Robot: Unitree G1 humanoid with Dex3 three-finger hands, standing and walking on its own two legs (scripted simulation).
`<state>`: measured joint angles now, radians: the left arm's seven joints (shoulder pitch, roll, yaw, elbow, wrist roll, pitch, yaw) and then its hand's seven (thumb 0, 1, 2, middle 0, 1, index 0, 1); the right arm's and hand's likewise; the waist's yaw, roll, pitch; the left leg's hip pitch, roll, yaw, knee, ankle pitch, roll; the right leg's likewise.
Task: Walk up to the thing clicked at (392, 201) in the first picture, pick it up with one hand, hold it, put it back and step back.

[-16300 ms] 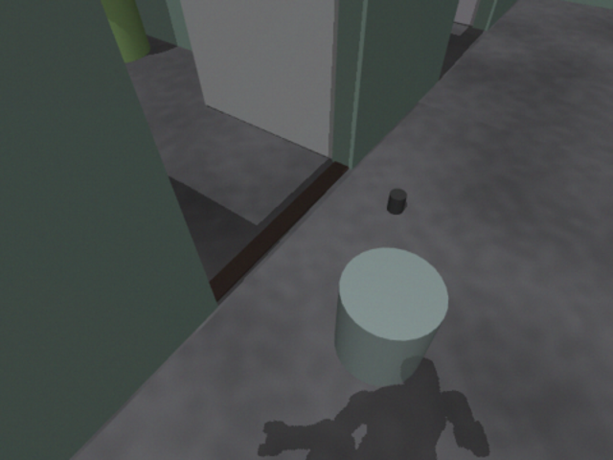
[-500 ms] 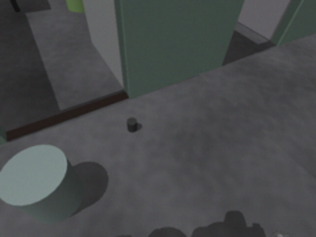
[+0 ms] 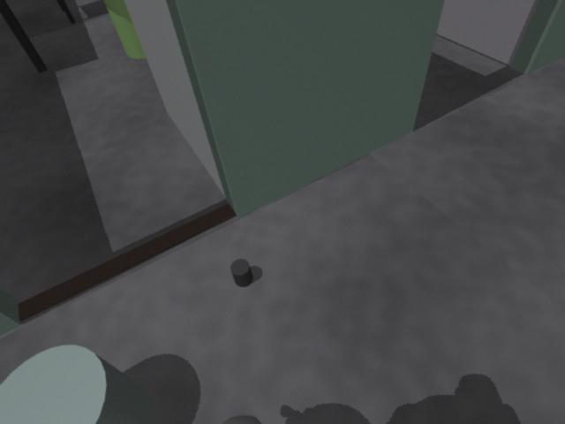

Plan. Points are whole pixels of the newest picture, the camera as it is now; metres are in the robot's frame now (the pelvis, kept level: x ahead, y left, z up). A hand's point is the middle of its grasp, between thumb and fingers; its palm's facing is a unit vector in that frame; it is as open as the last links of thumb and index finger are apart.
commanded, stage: walk up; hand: left
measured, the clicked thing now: (242, 273) +0.77 +0.27 -0.72
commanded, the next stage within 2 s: none
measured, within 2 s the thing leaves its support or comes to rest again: neither
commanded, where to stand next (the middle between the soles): +0.40 +0.02 m, yaw +1 degrees
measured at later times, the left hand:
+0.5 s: hand (135, 373) +0.23 +0.30 -0.15, palm faces -0.05 -0.94 -0.34, open 7.4 cm
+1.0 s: hand (173, 300) +0.37 +0.26 -0.15, palm faces -0.01 -0.91 -0.41, open 7.4 cm
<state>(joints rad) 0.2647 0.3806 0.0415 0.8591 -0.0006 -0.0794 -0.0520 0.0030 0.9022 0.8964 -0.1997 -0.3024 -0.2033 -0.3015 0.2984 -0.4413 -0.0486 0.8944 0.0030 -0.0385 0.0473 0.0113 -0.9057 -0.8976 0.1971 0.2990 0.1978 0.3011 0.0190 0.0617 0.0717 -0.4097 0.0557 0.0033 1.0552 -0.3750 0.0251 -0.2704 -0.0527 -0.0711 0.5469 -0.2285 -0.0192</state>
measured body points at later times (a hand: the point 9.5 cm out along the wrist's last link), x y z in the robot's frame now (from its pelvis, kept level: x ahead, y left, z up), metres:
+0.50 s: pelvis +0.18 +0.03 +0.00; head +0.20 +0.05 +0.45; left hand +0.24 +0.35 -0.12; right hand +0.24 -0.29 -0.09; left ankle +0.19 +0.14 -0.73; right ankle +0.26 -0.13 -0.69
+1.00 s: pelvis +0.30 -0.01 -0.02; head +0.34 -0.02 +0.43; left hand +0.37 +0.31 -0.12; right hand +0.40 -0.32 -0.14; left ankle +0.36 +0.13 -0.73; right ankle +0.34 -0.13 -0.73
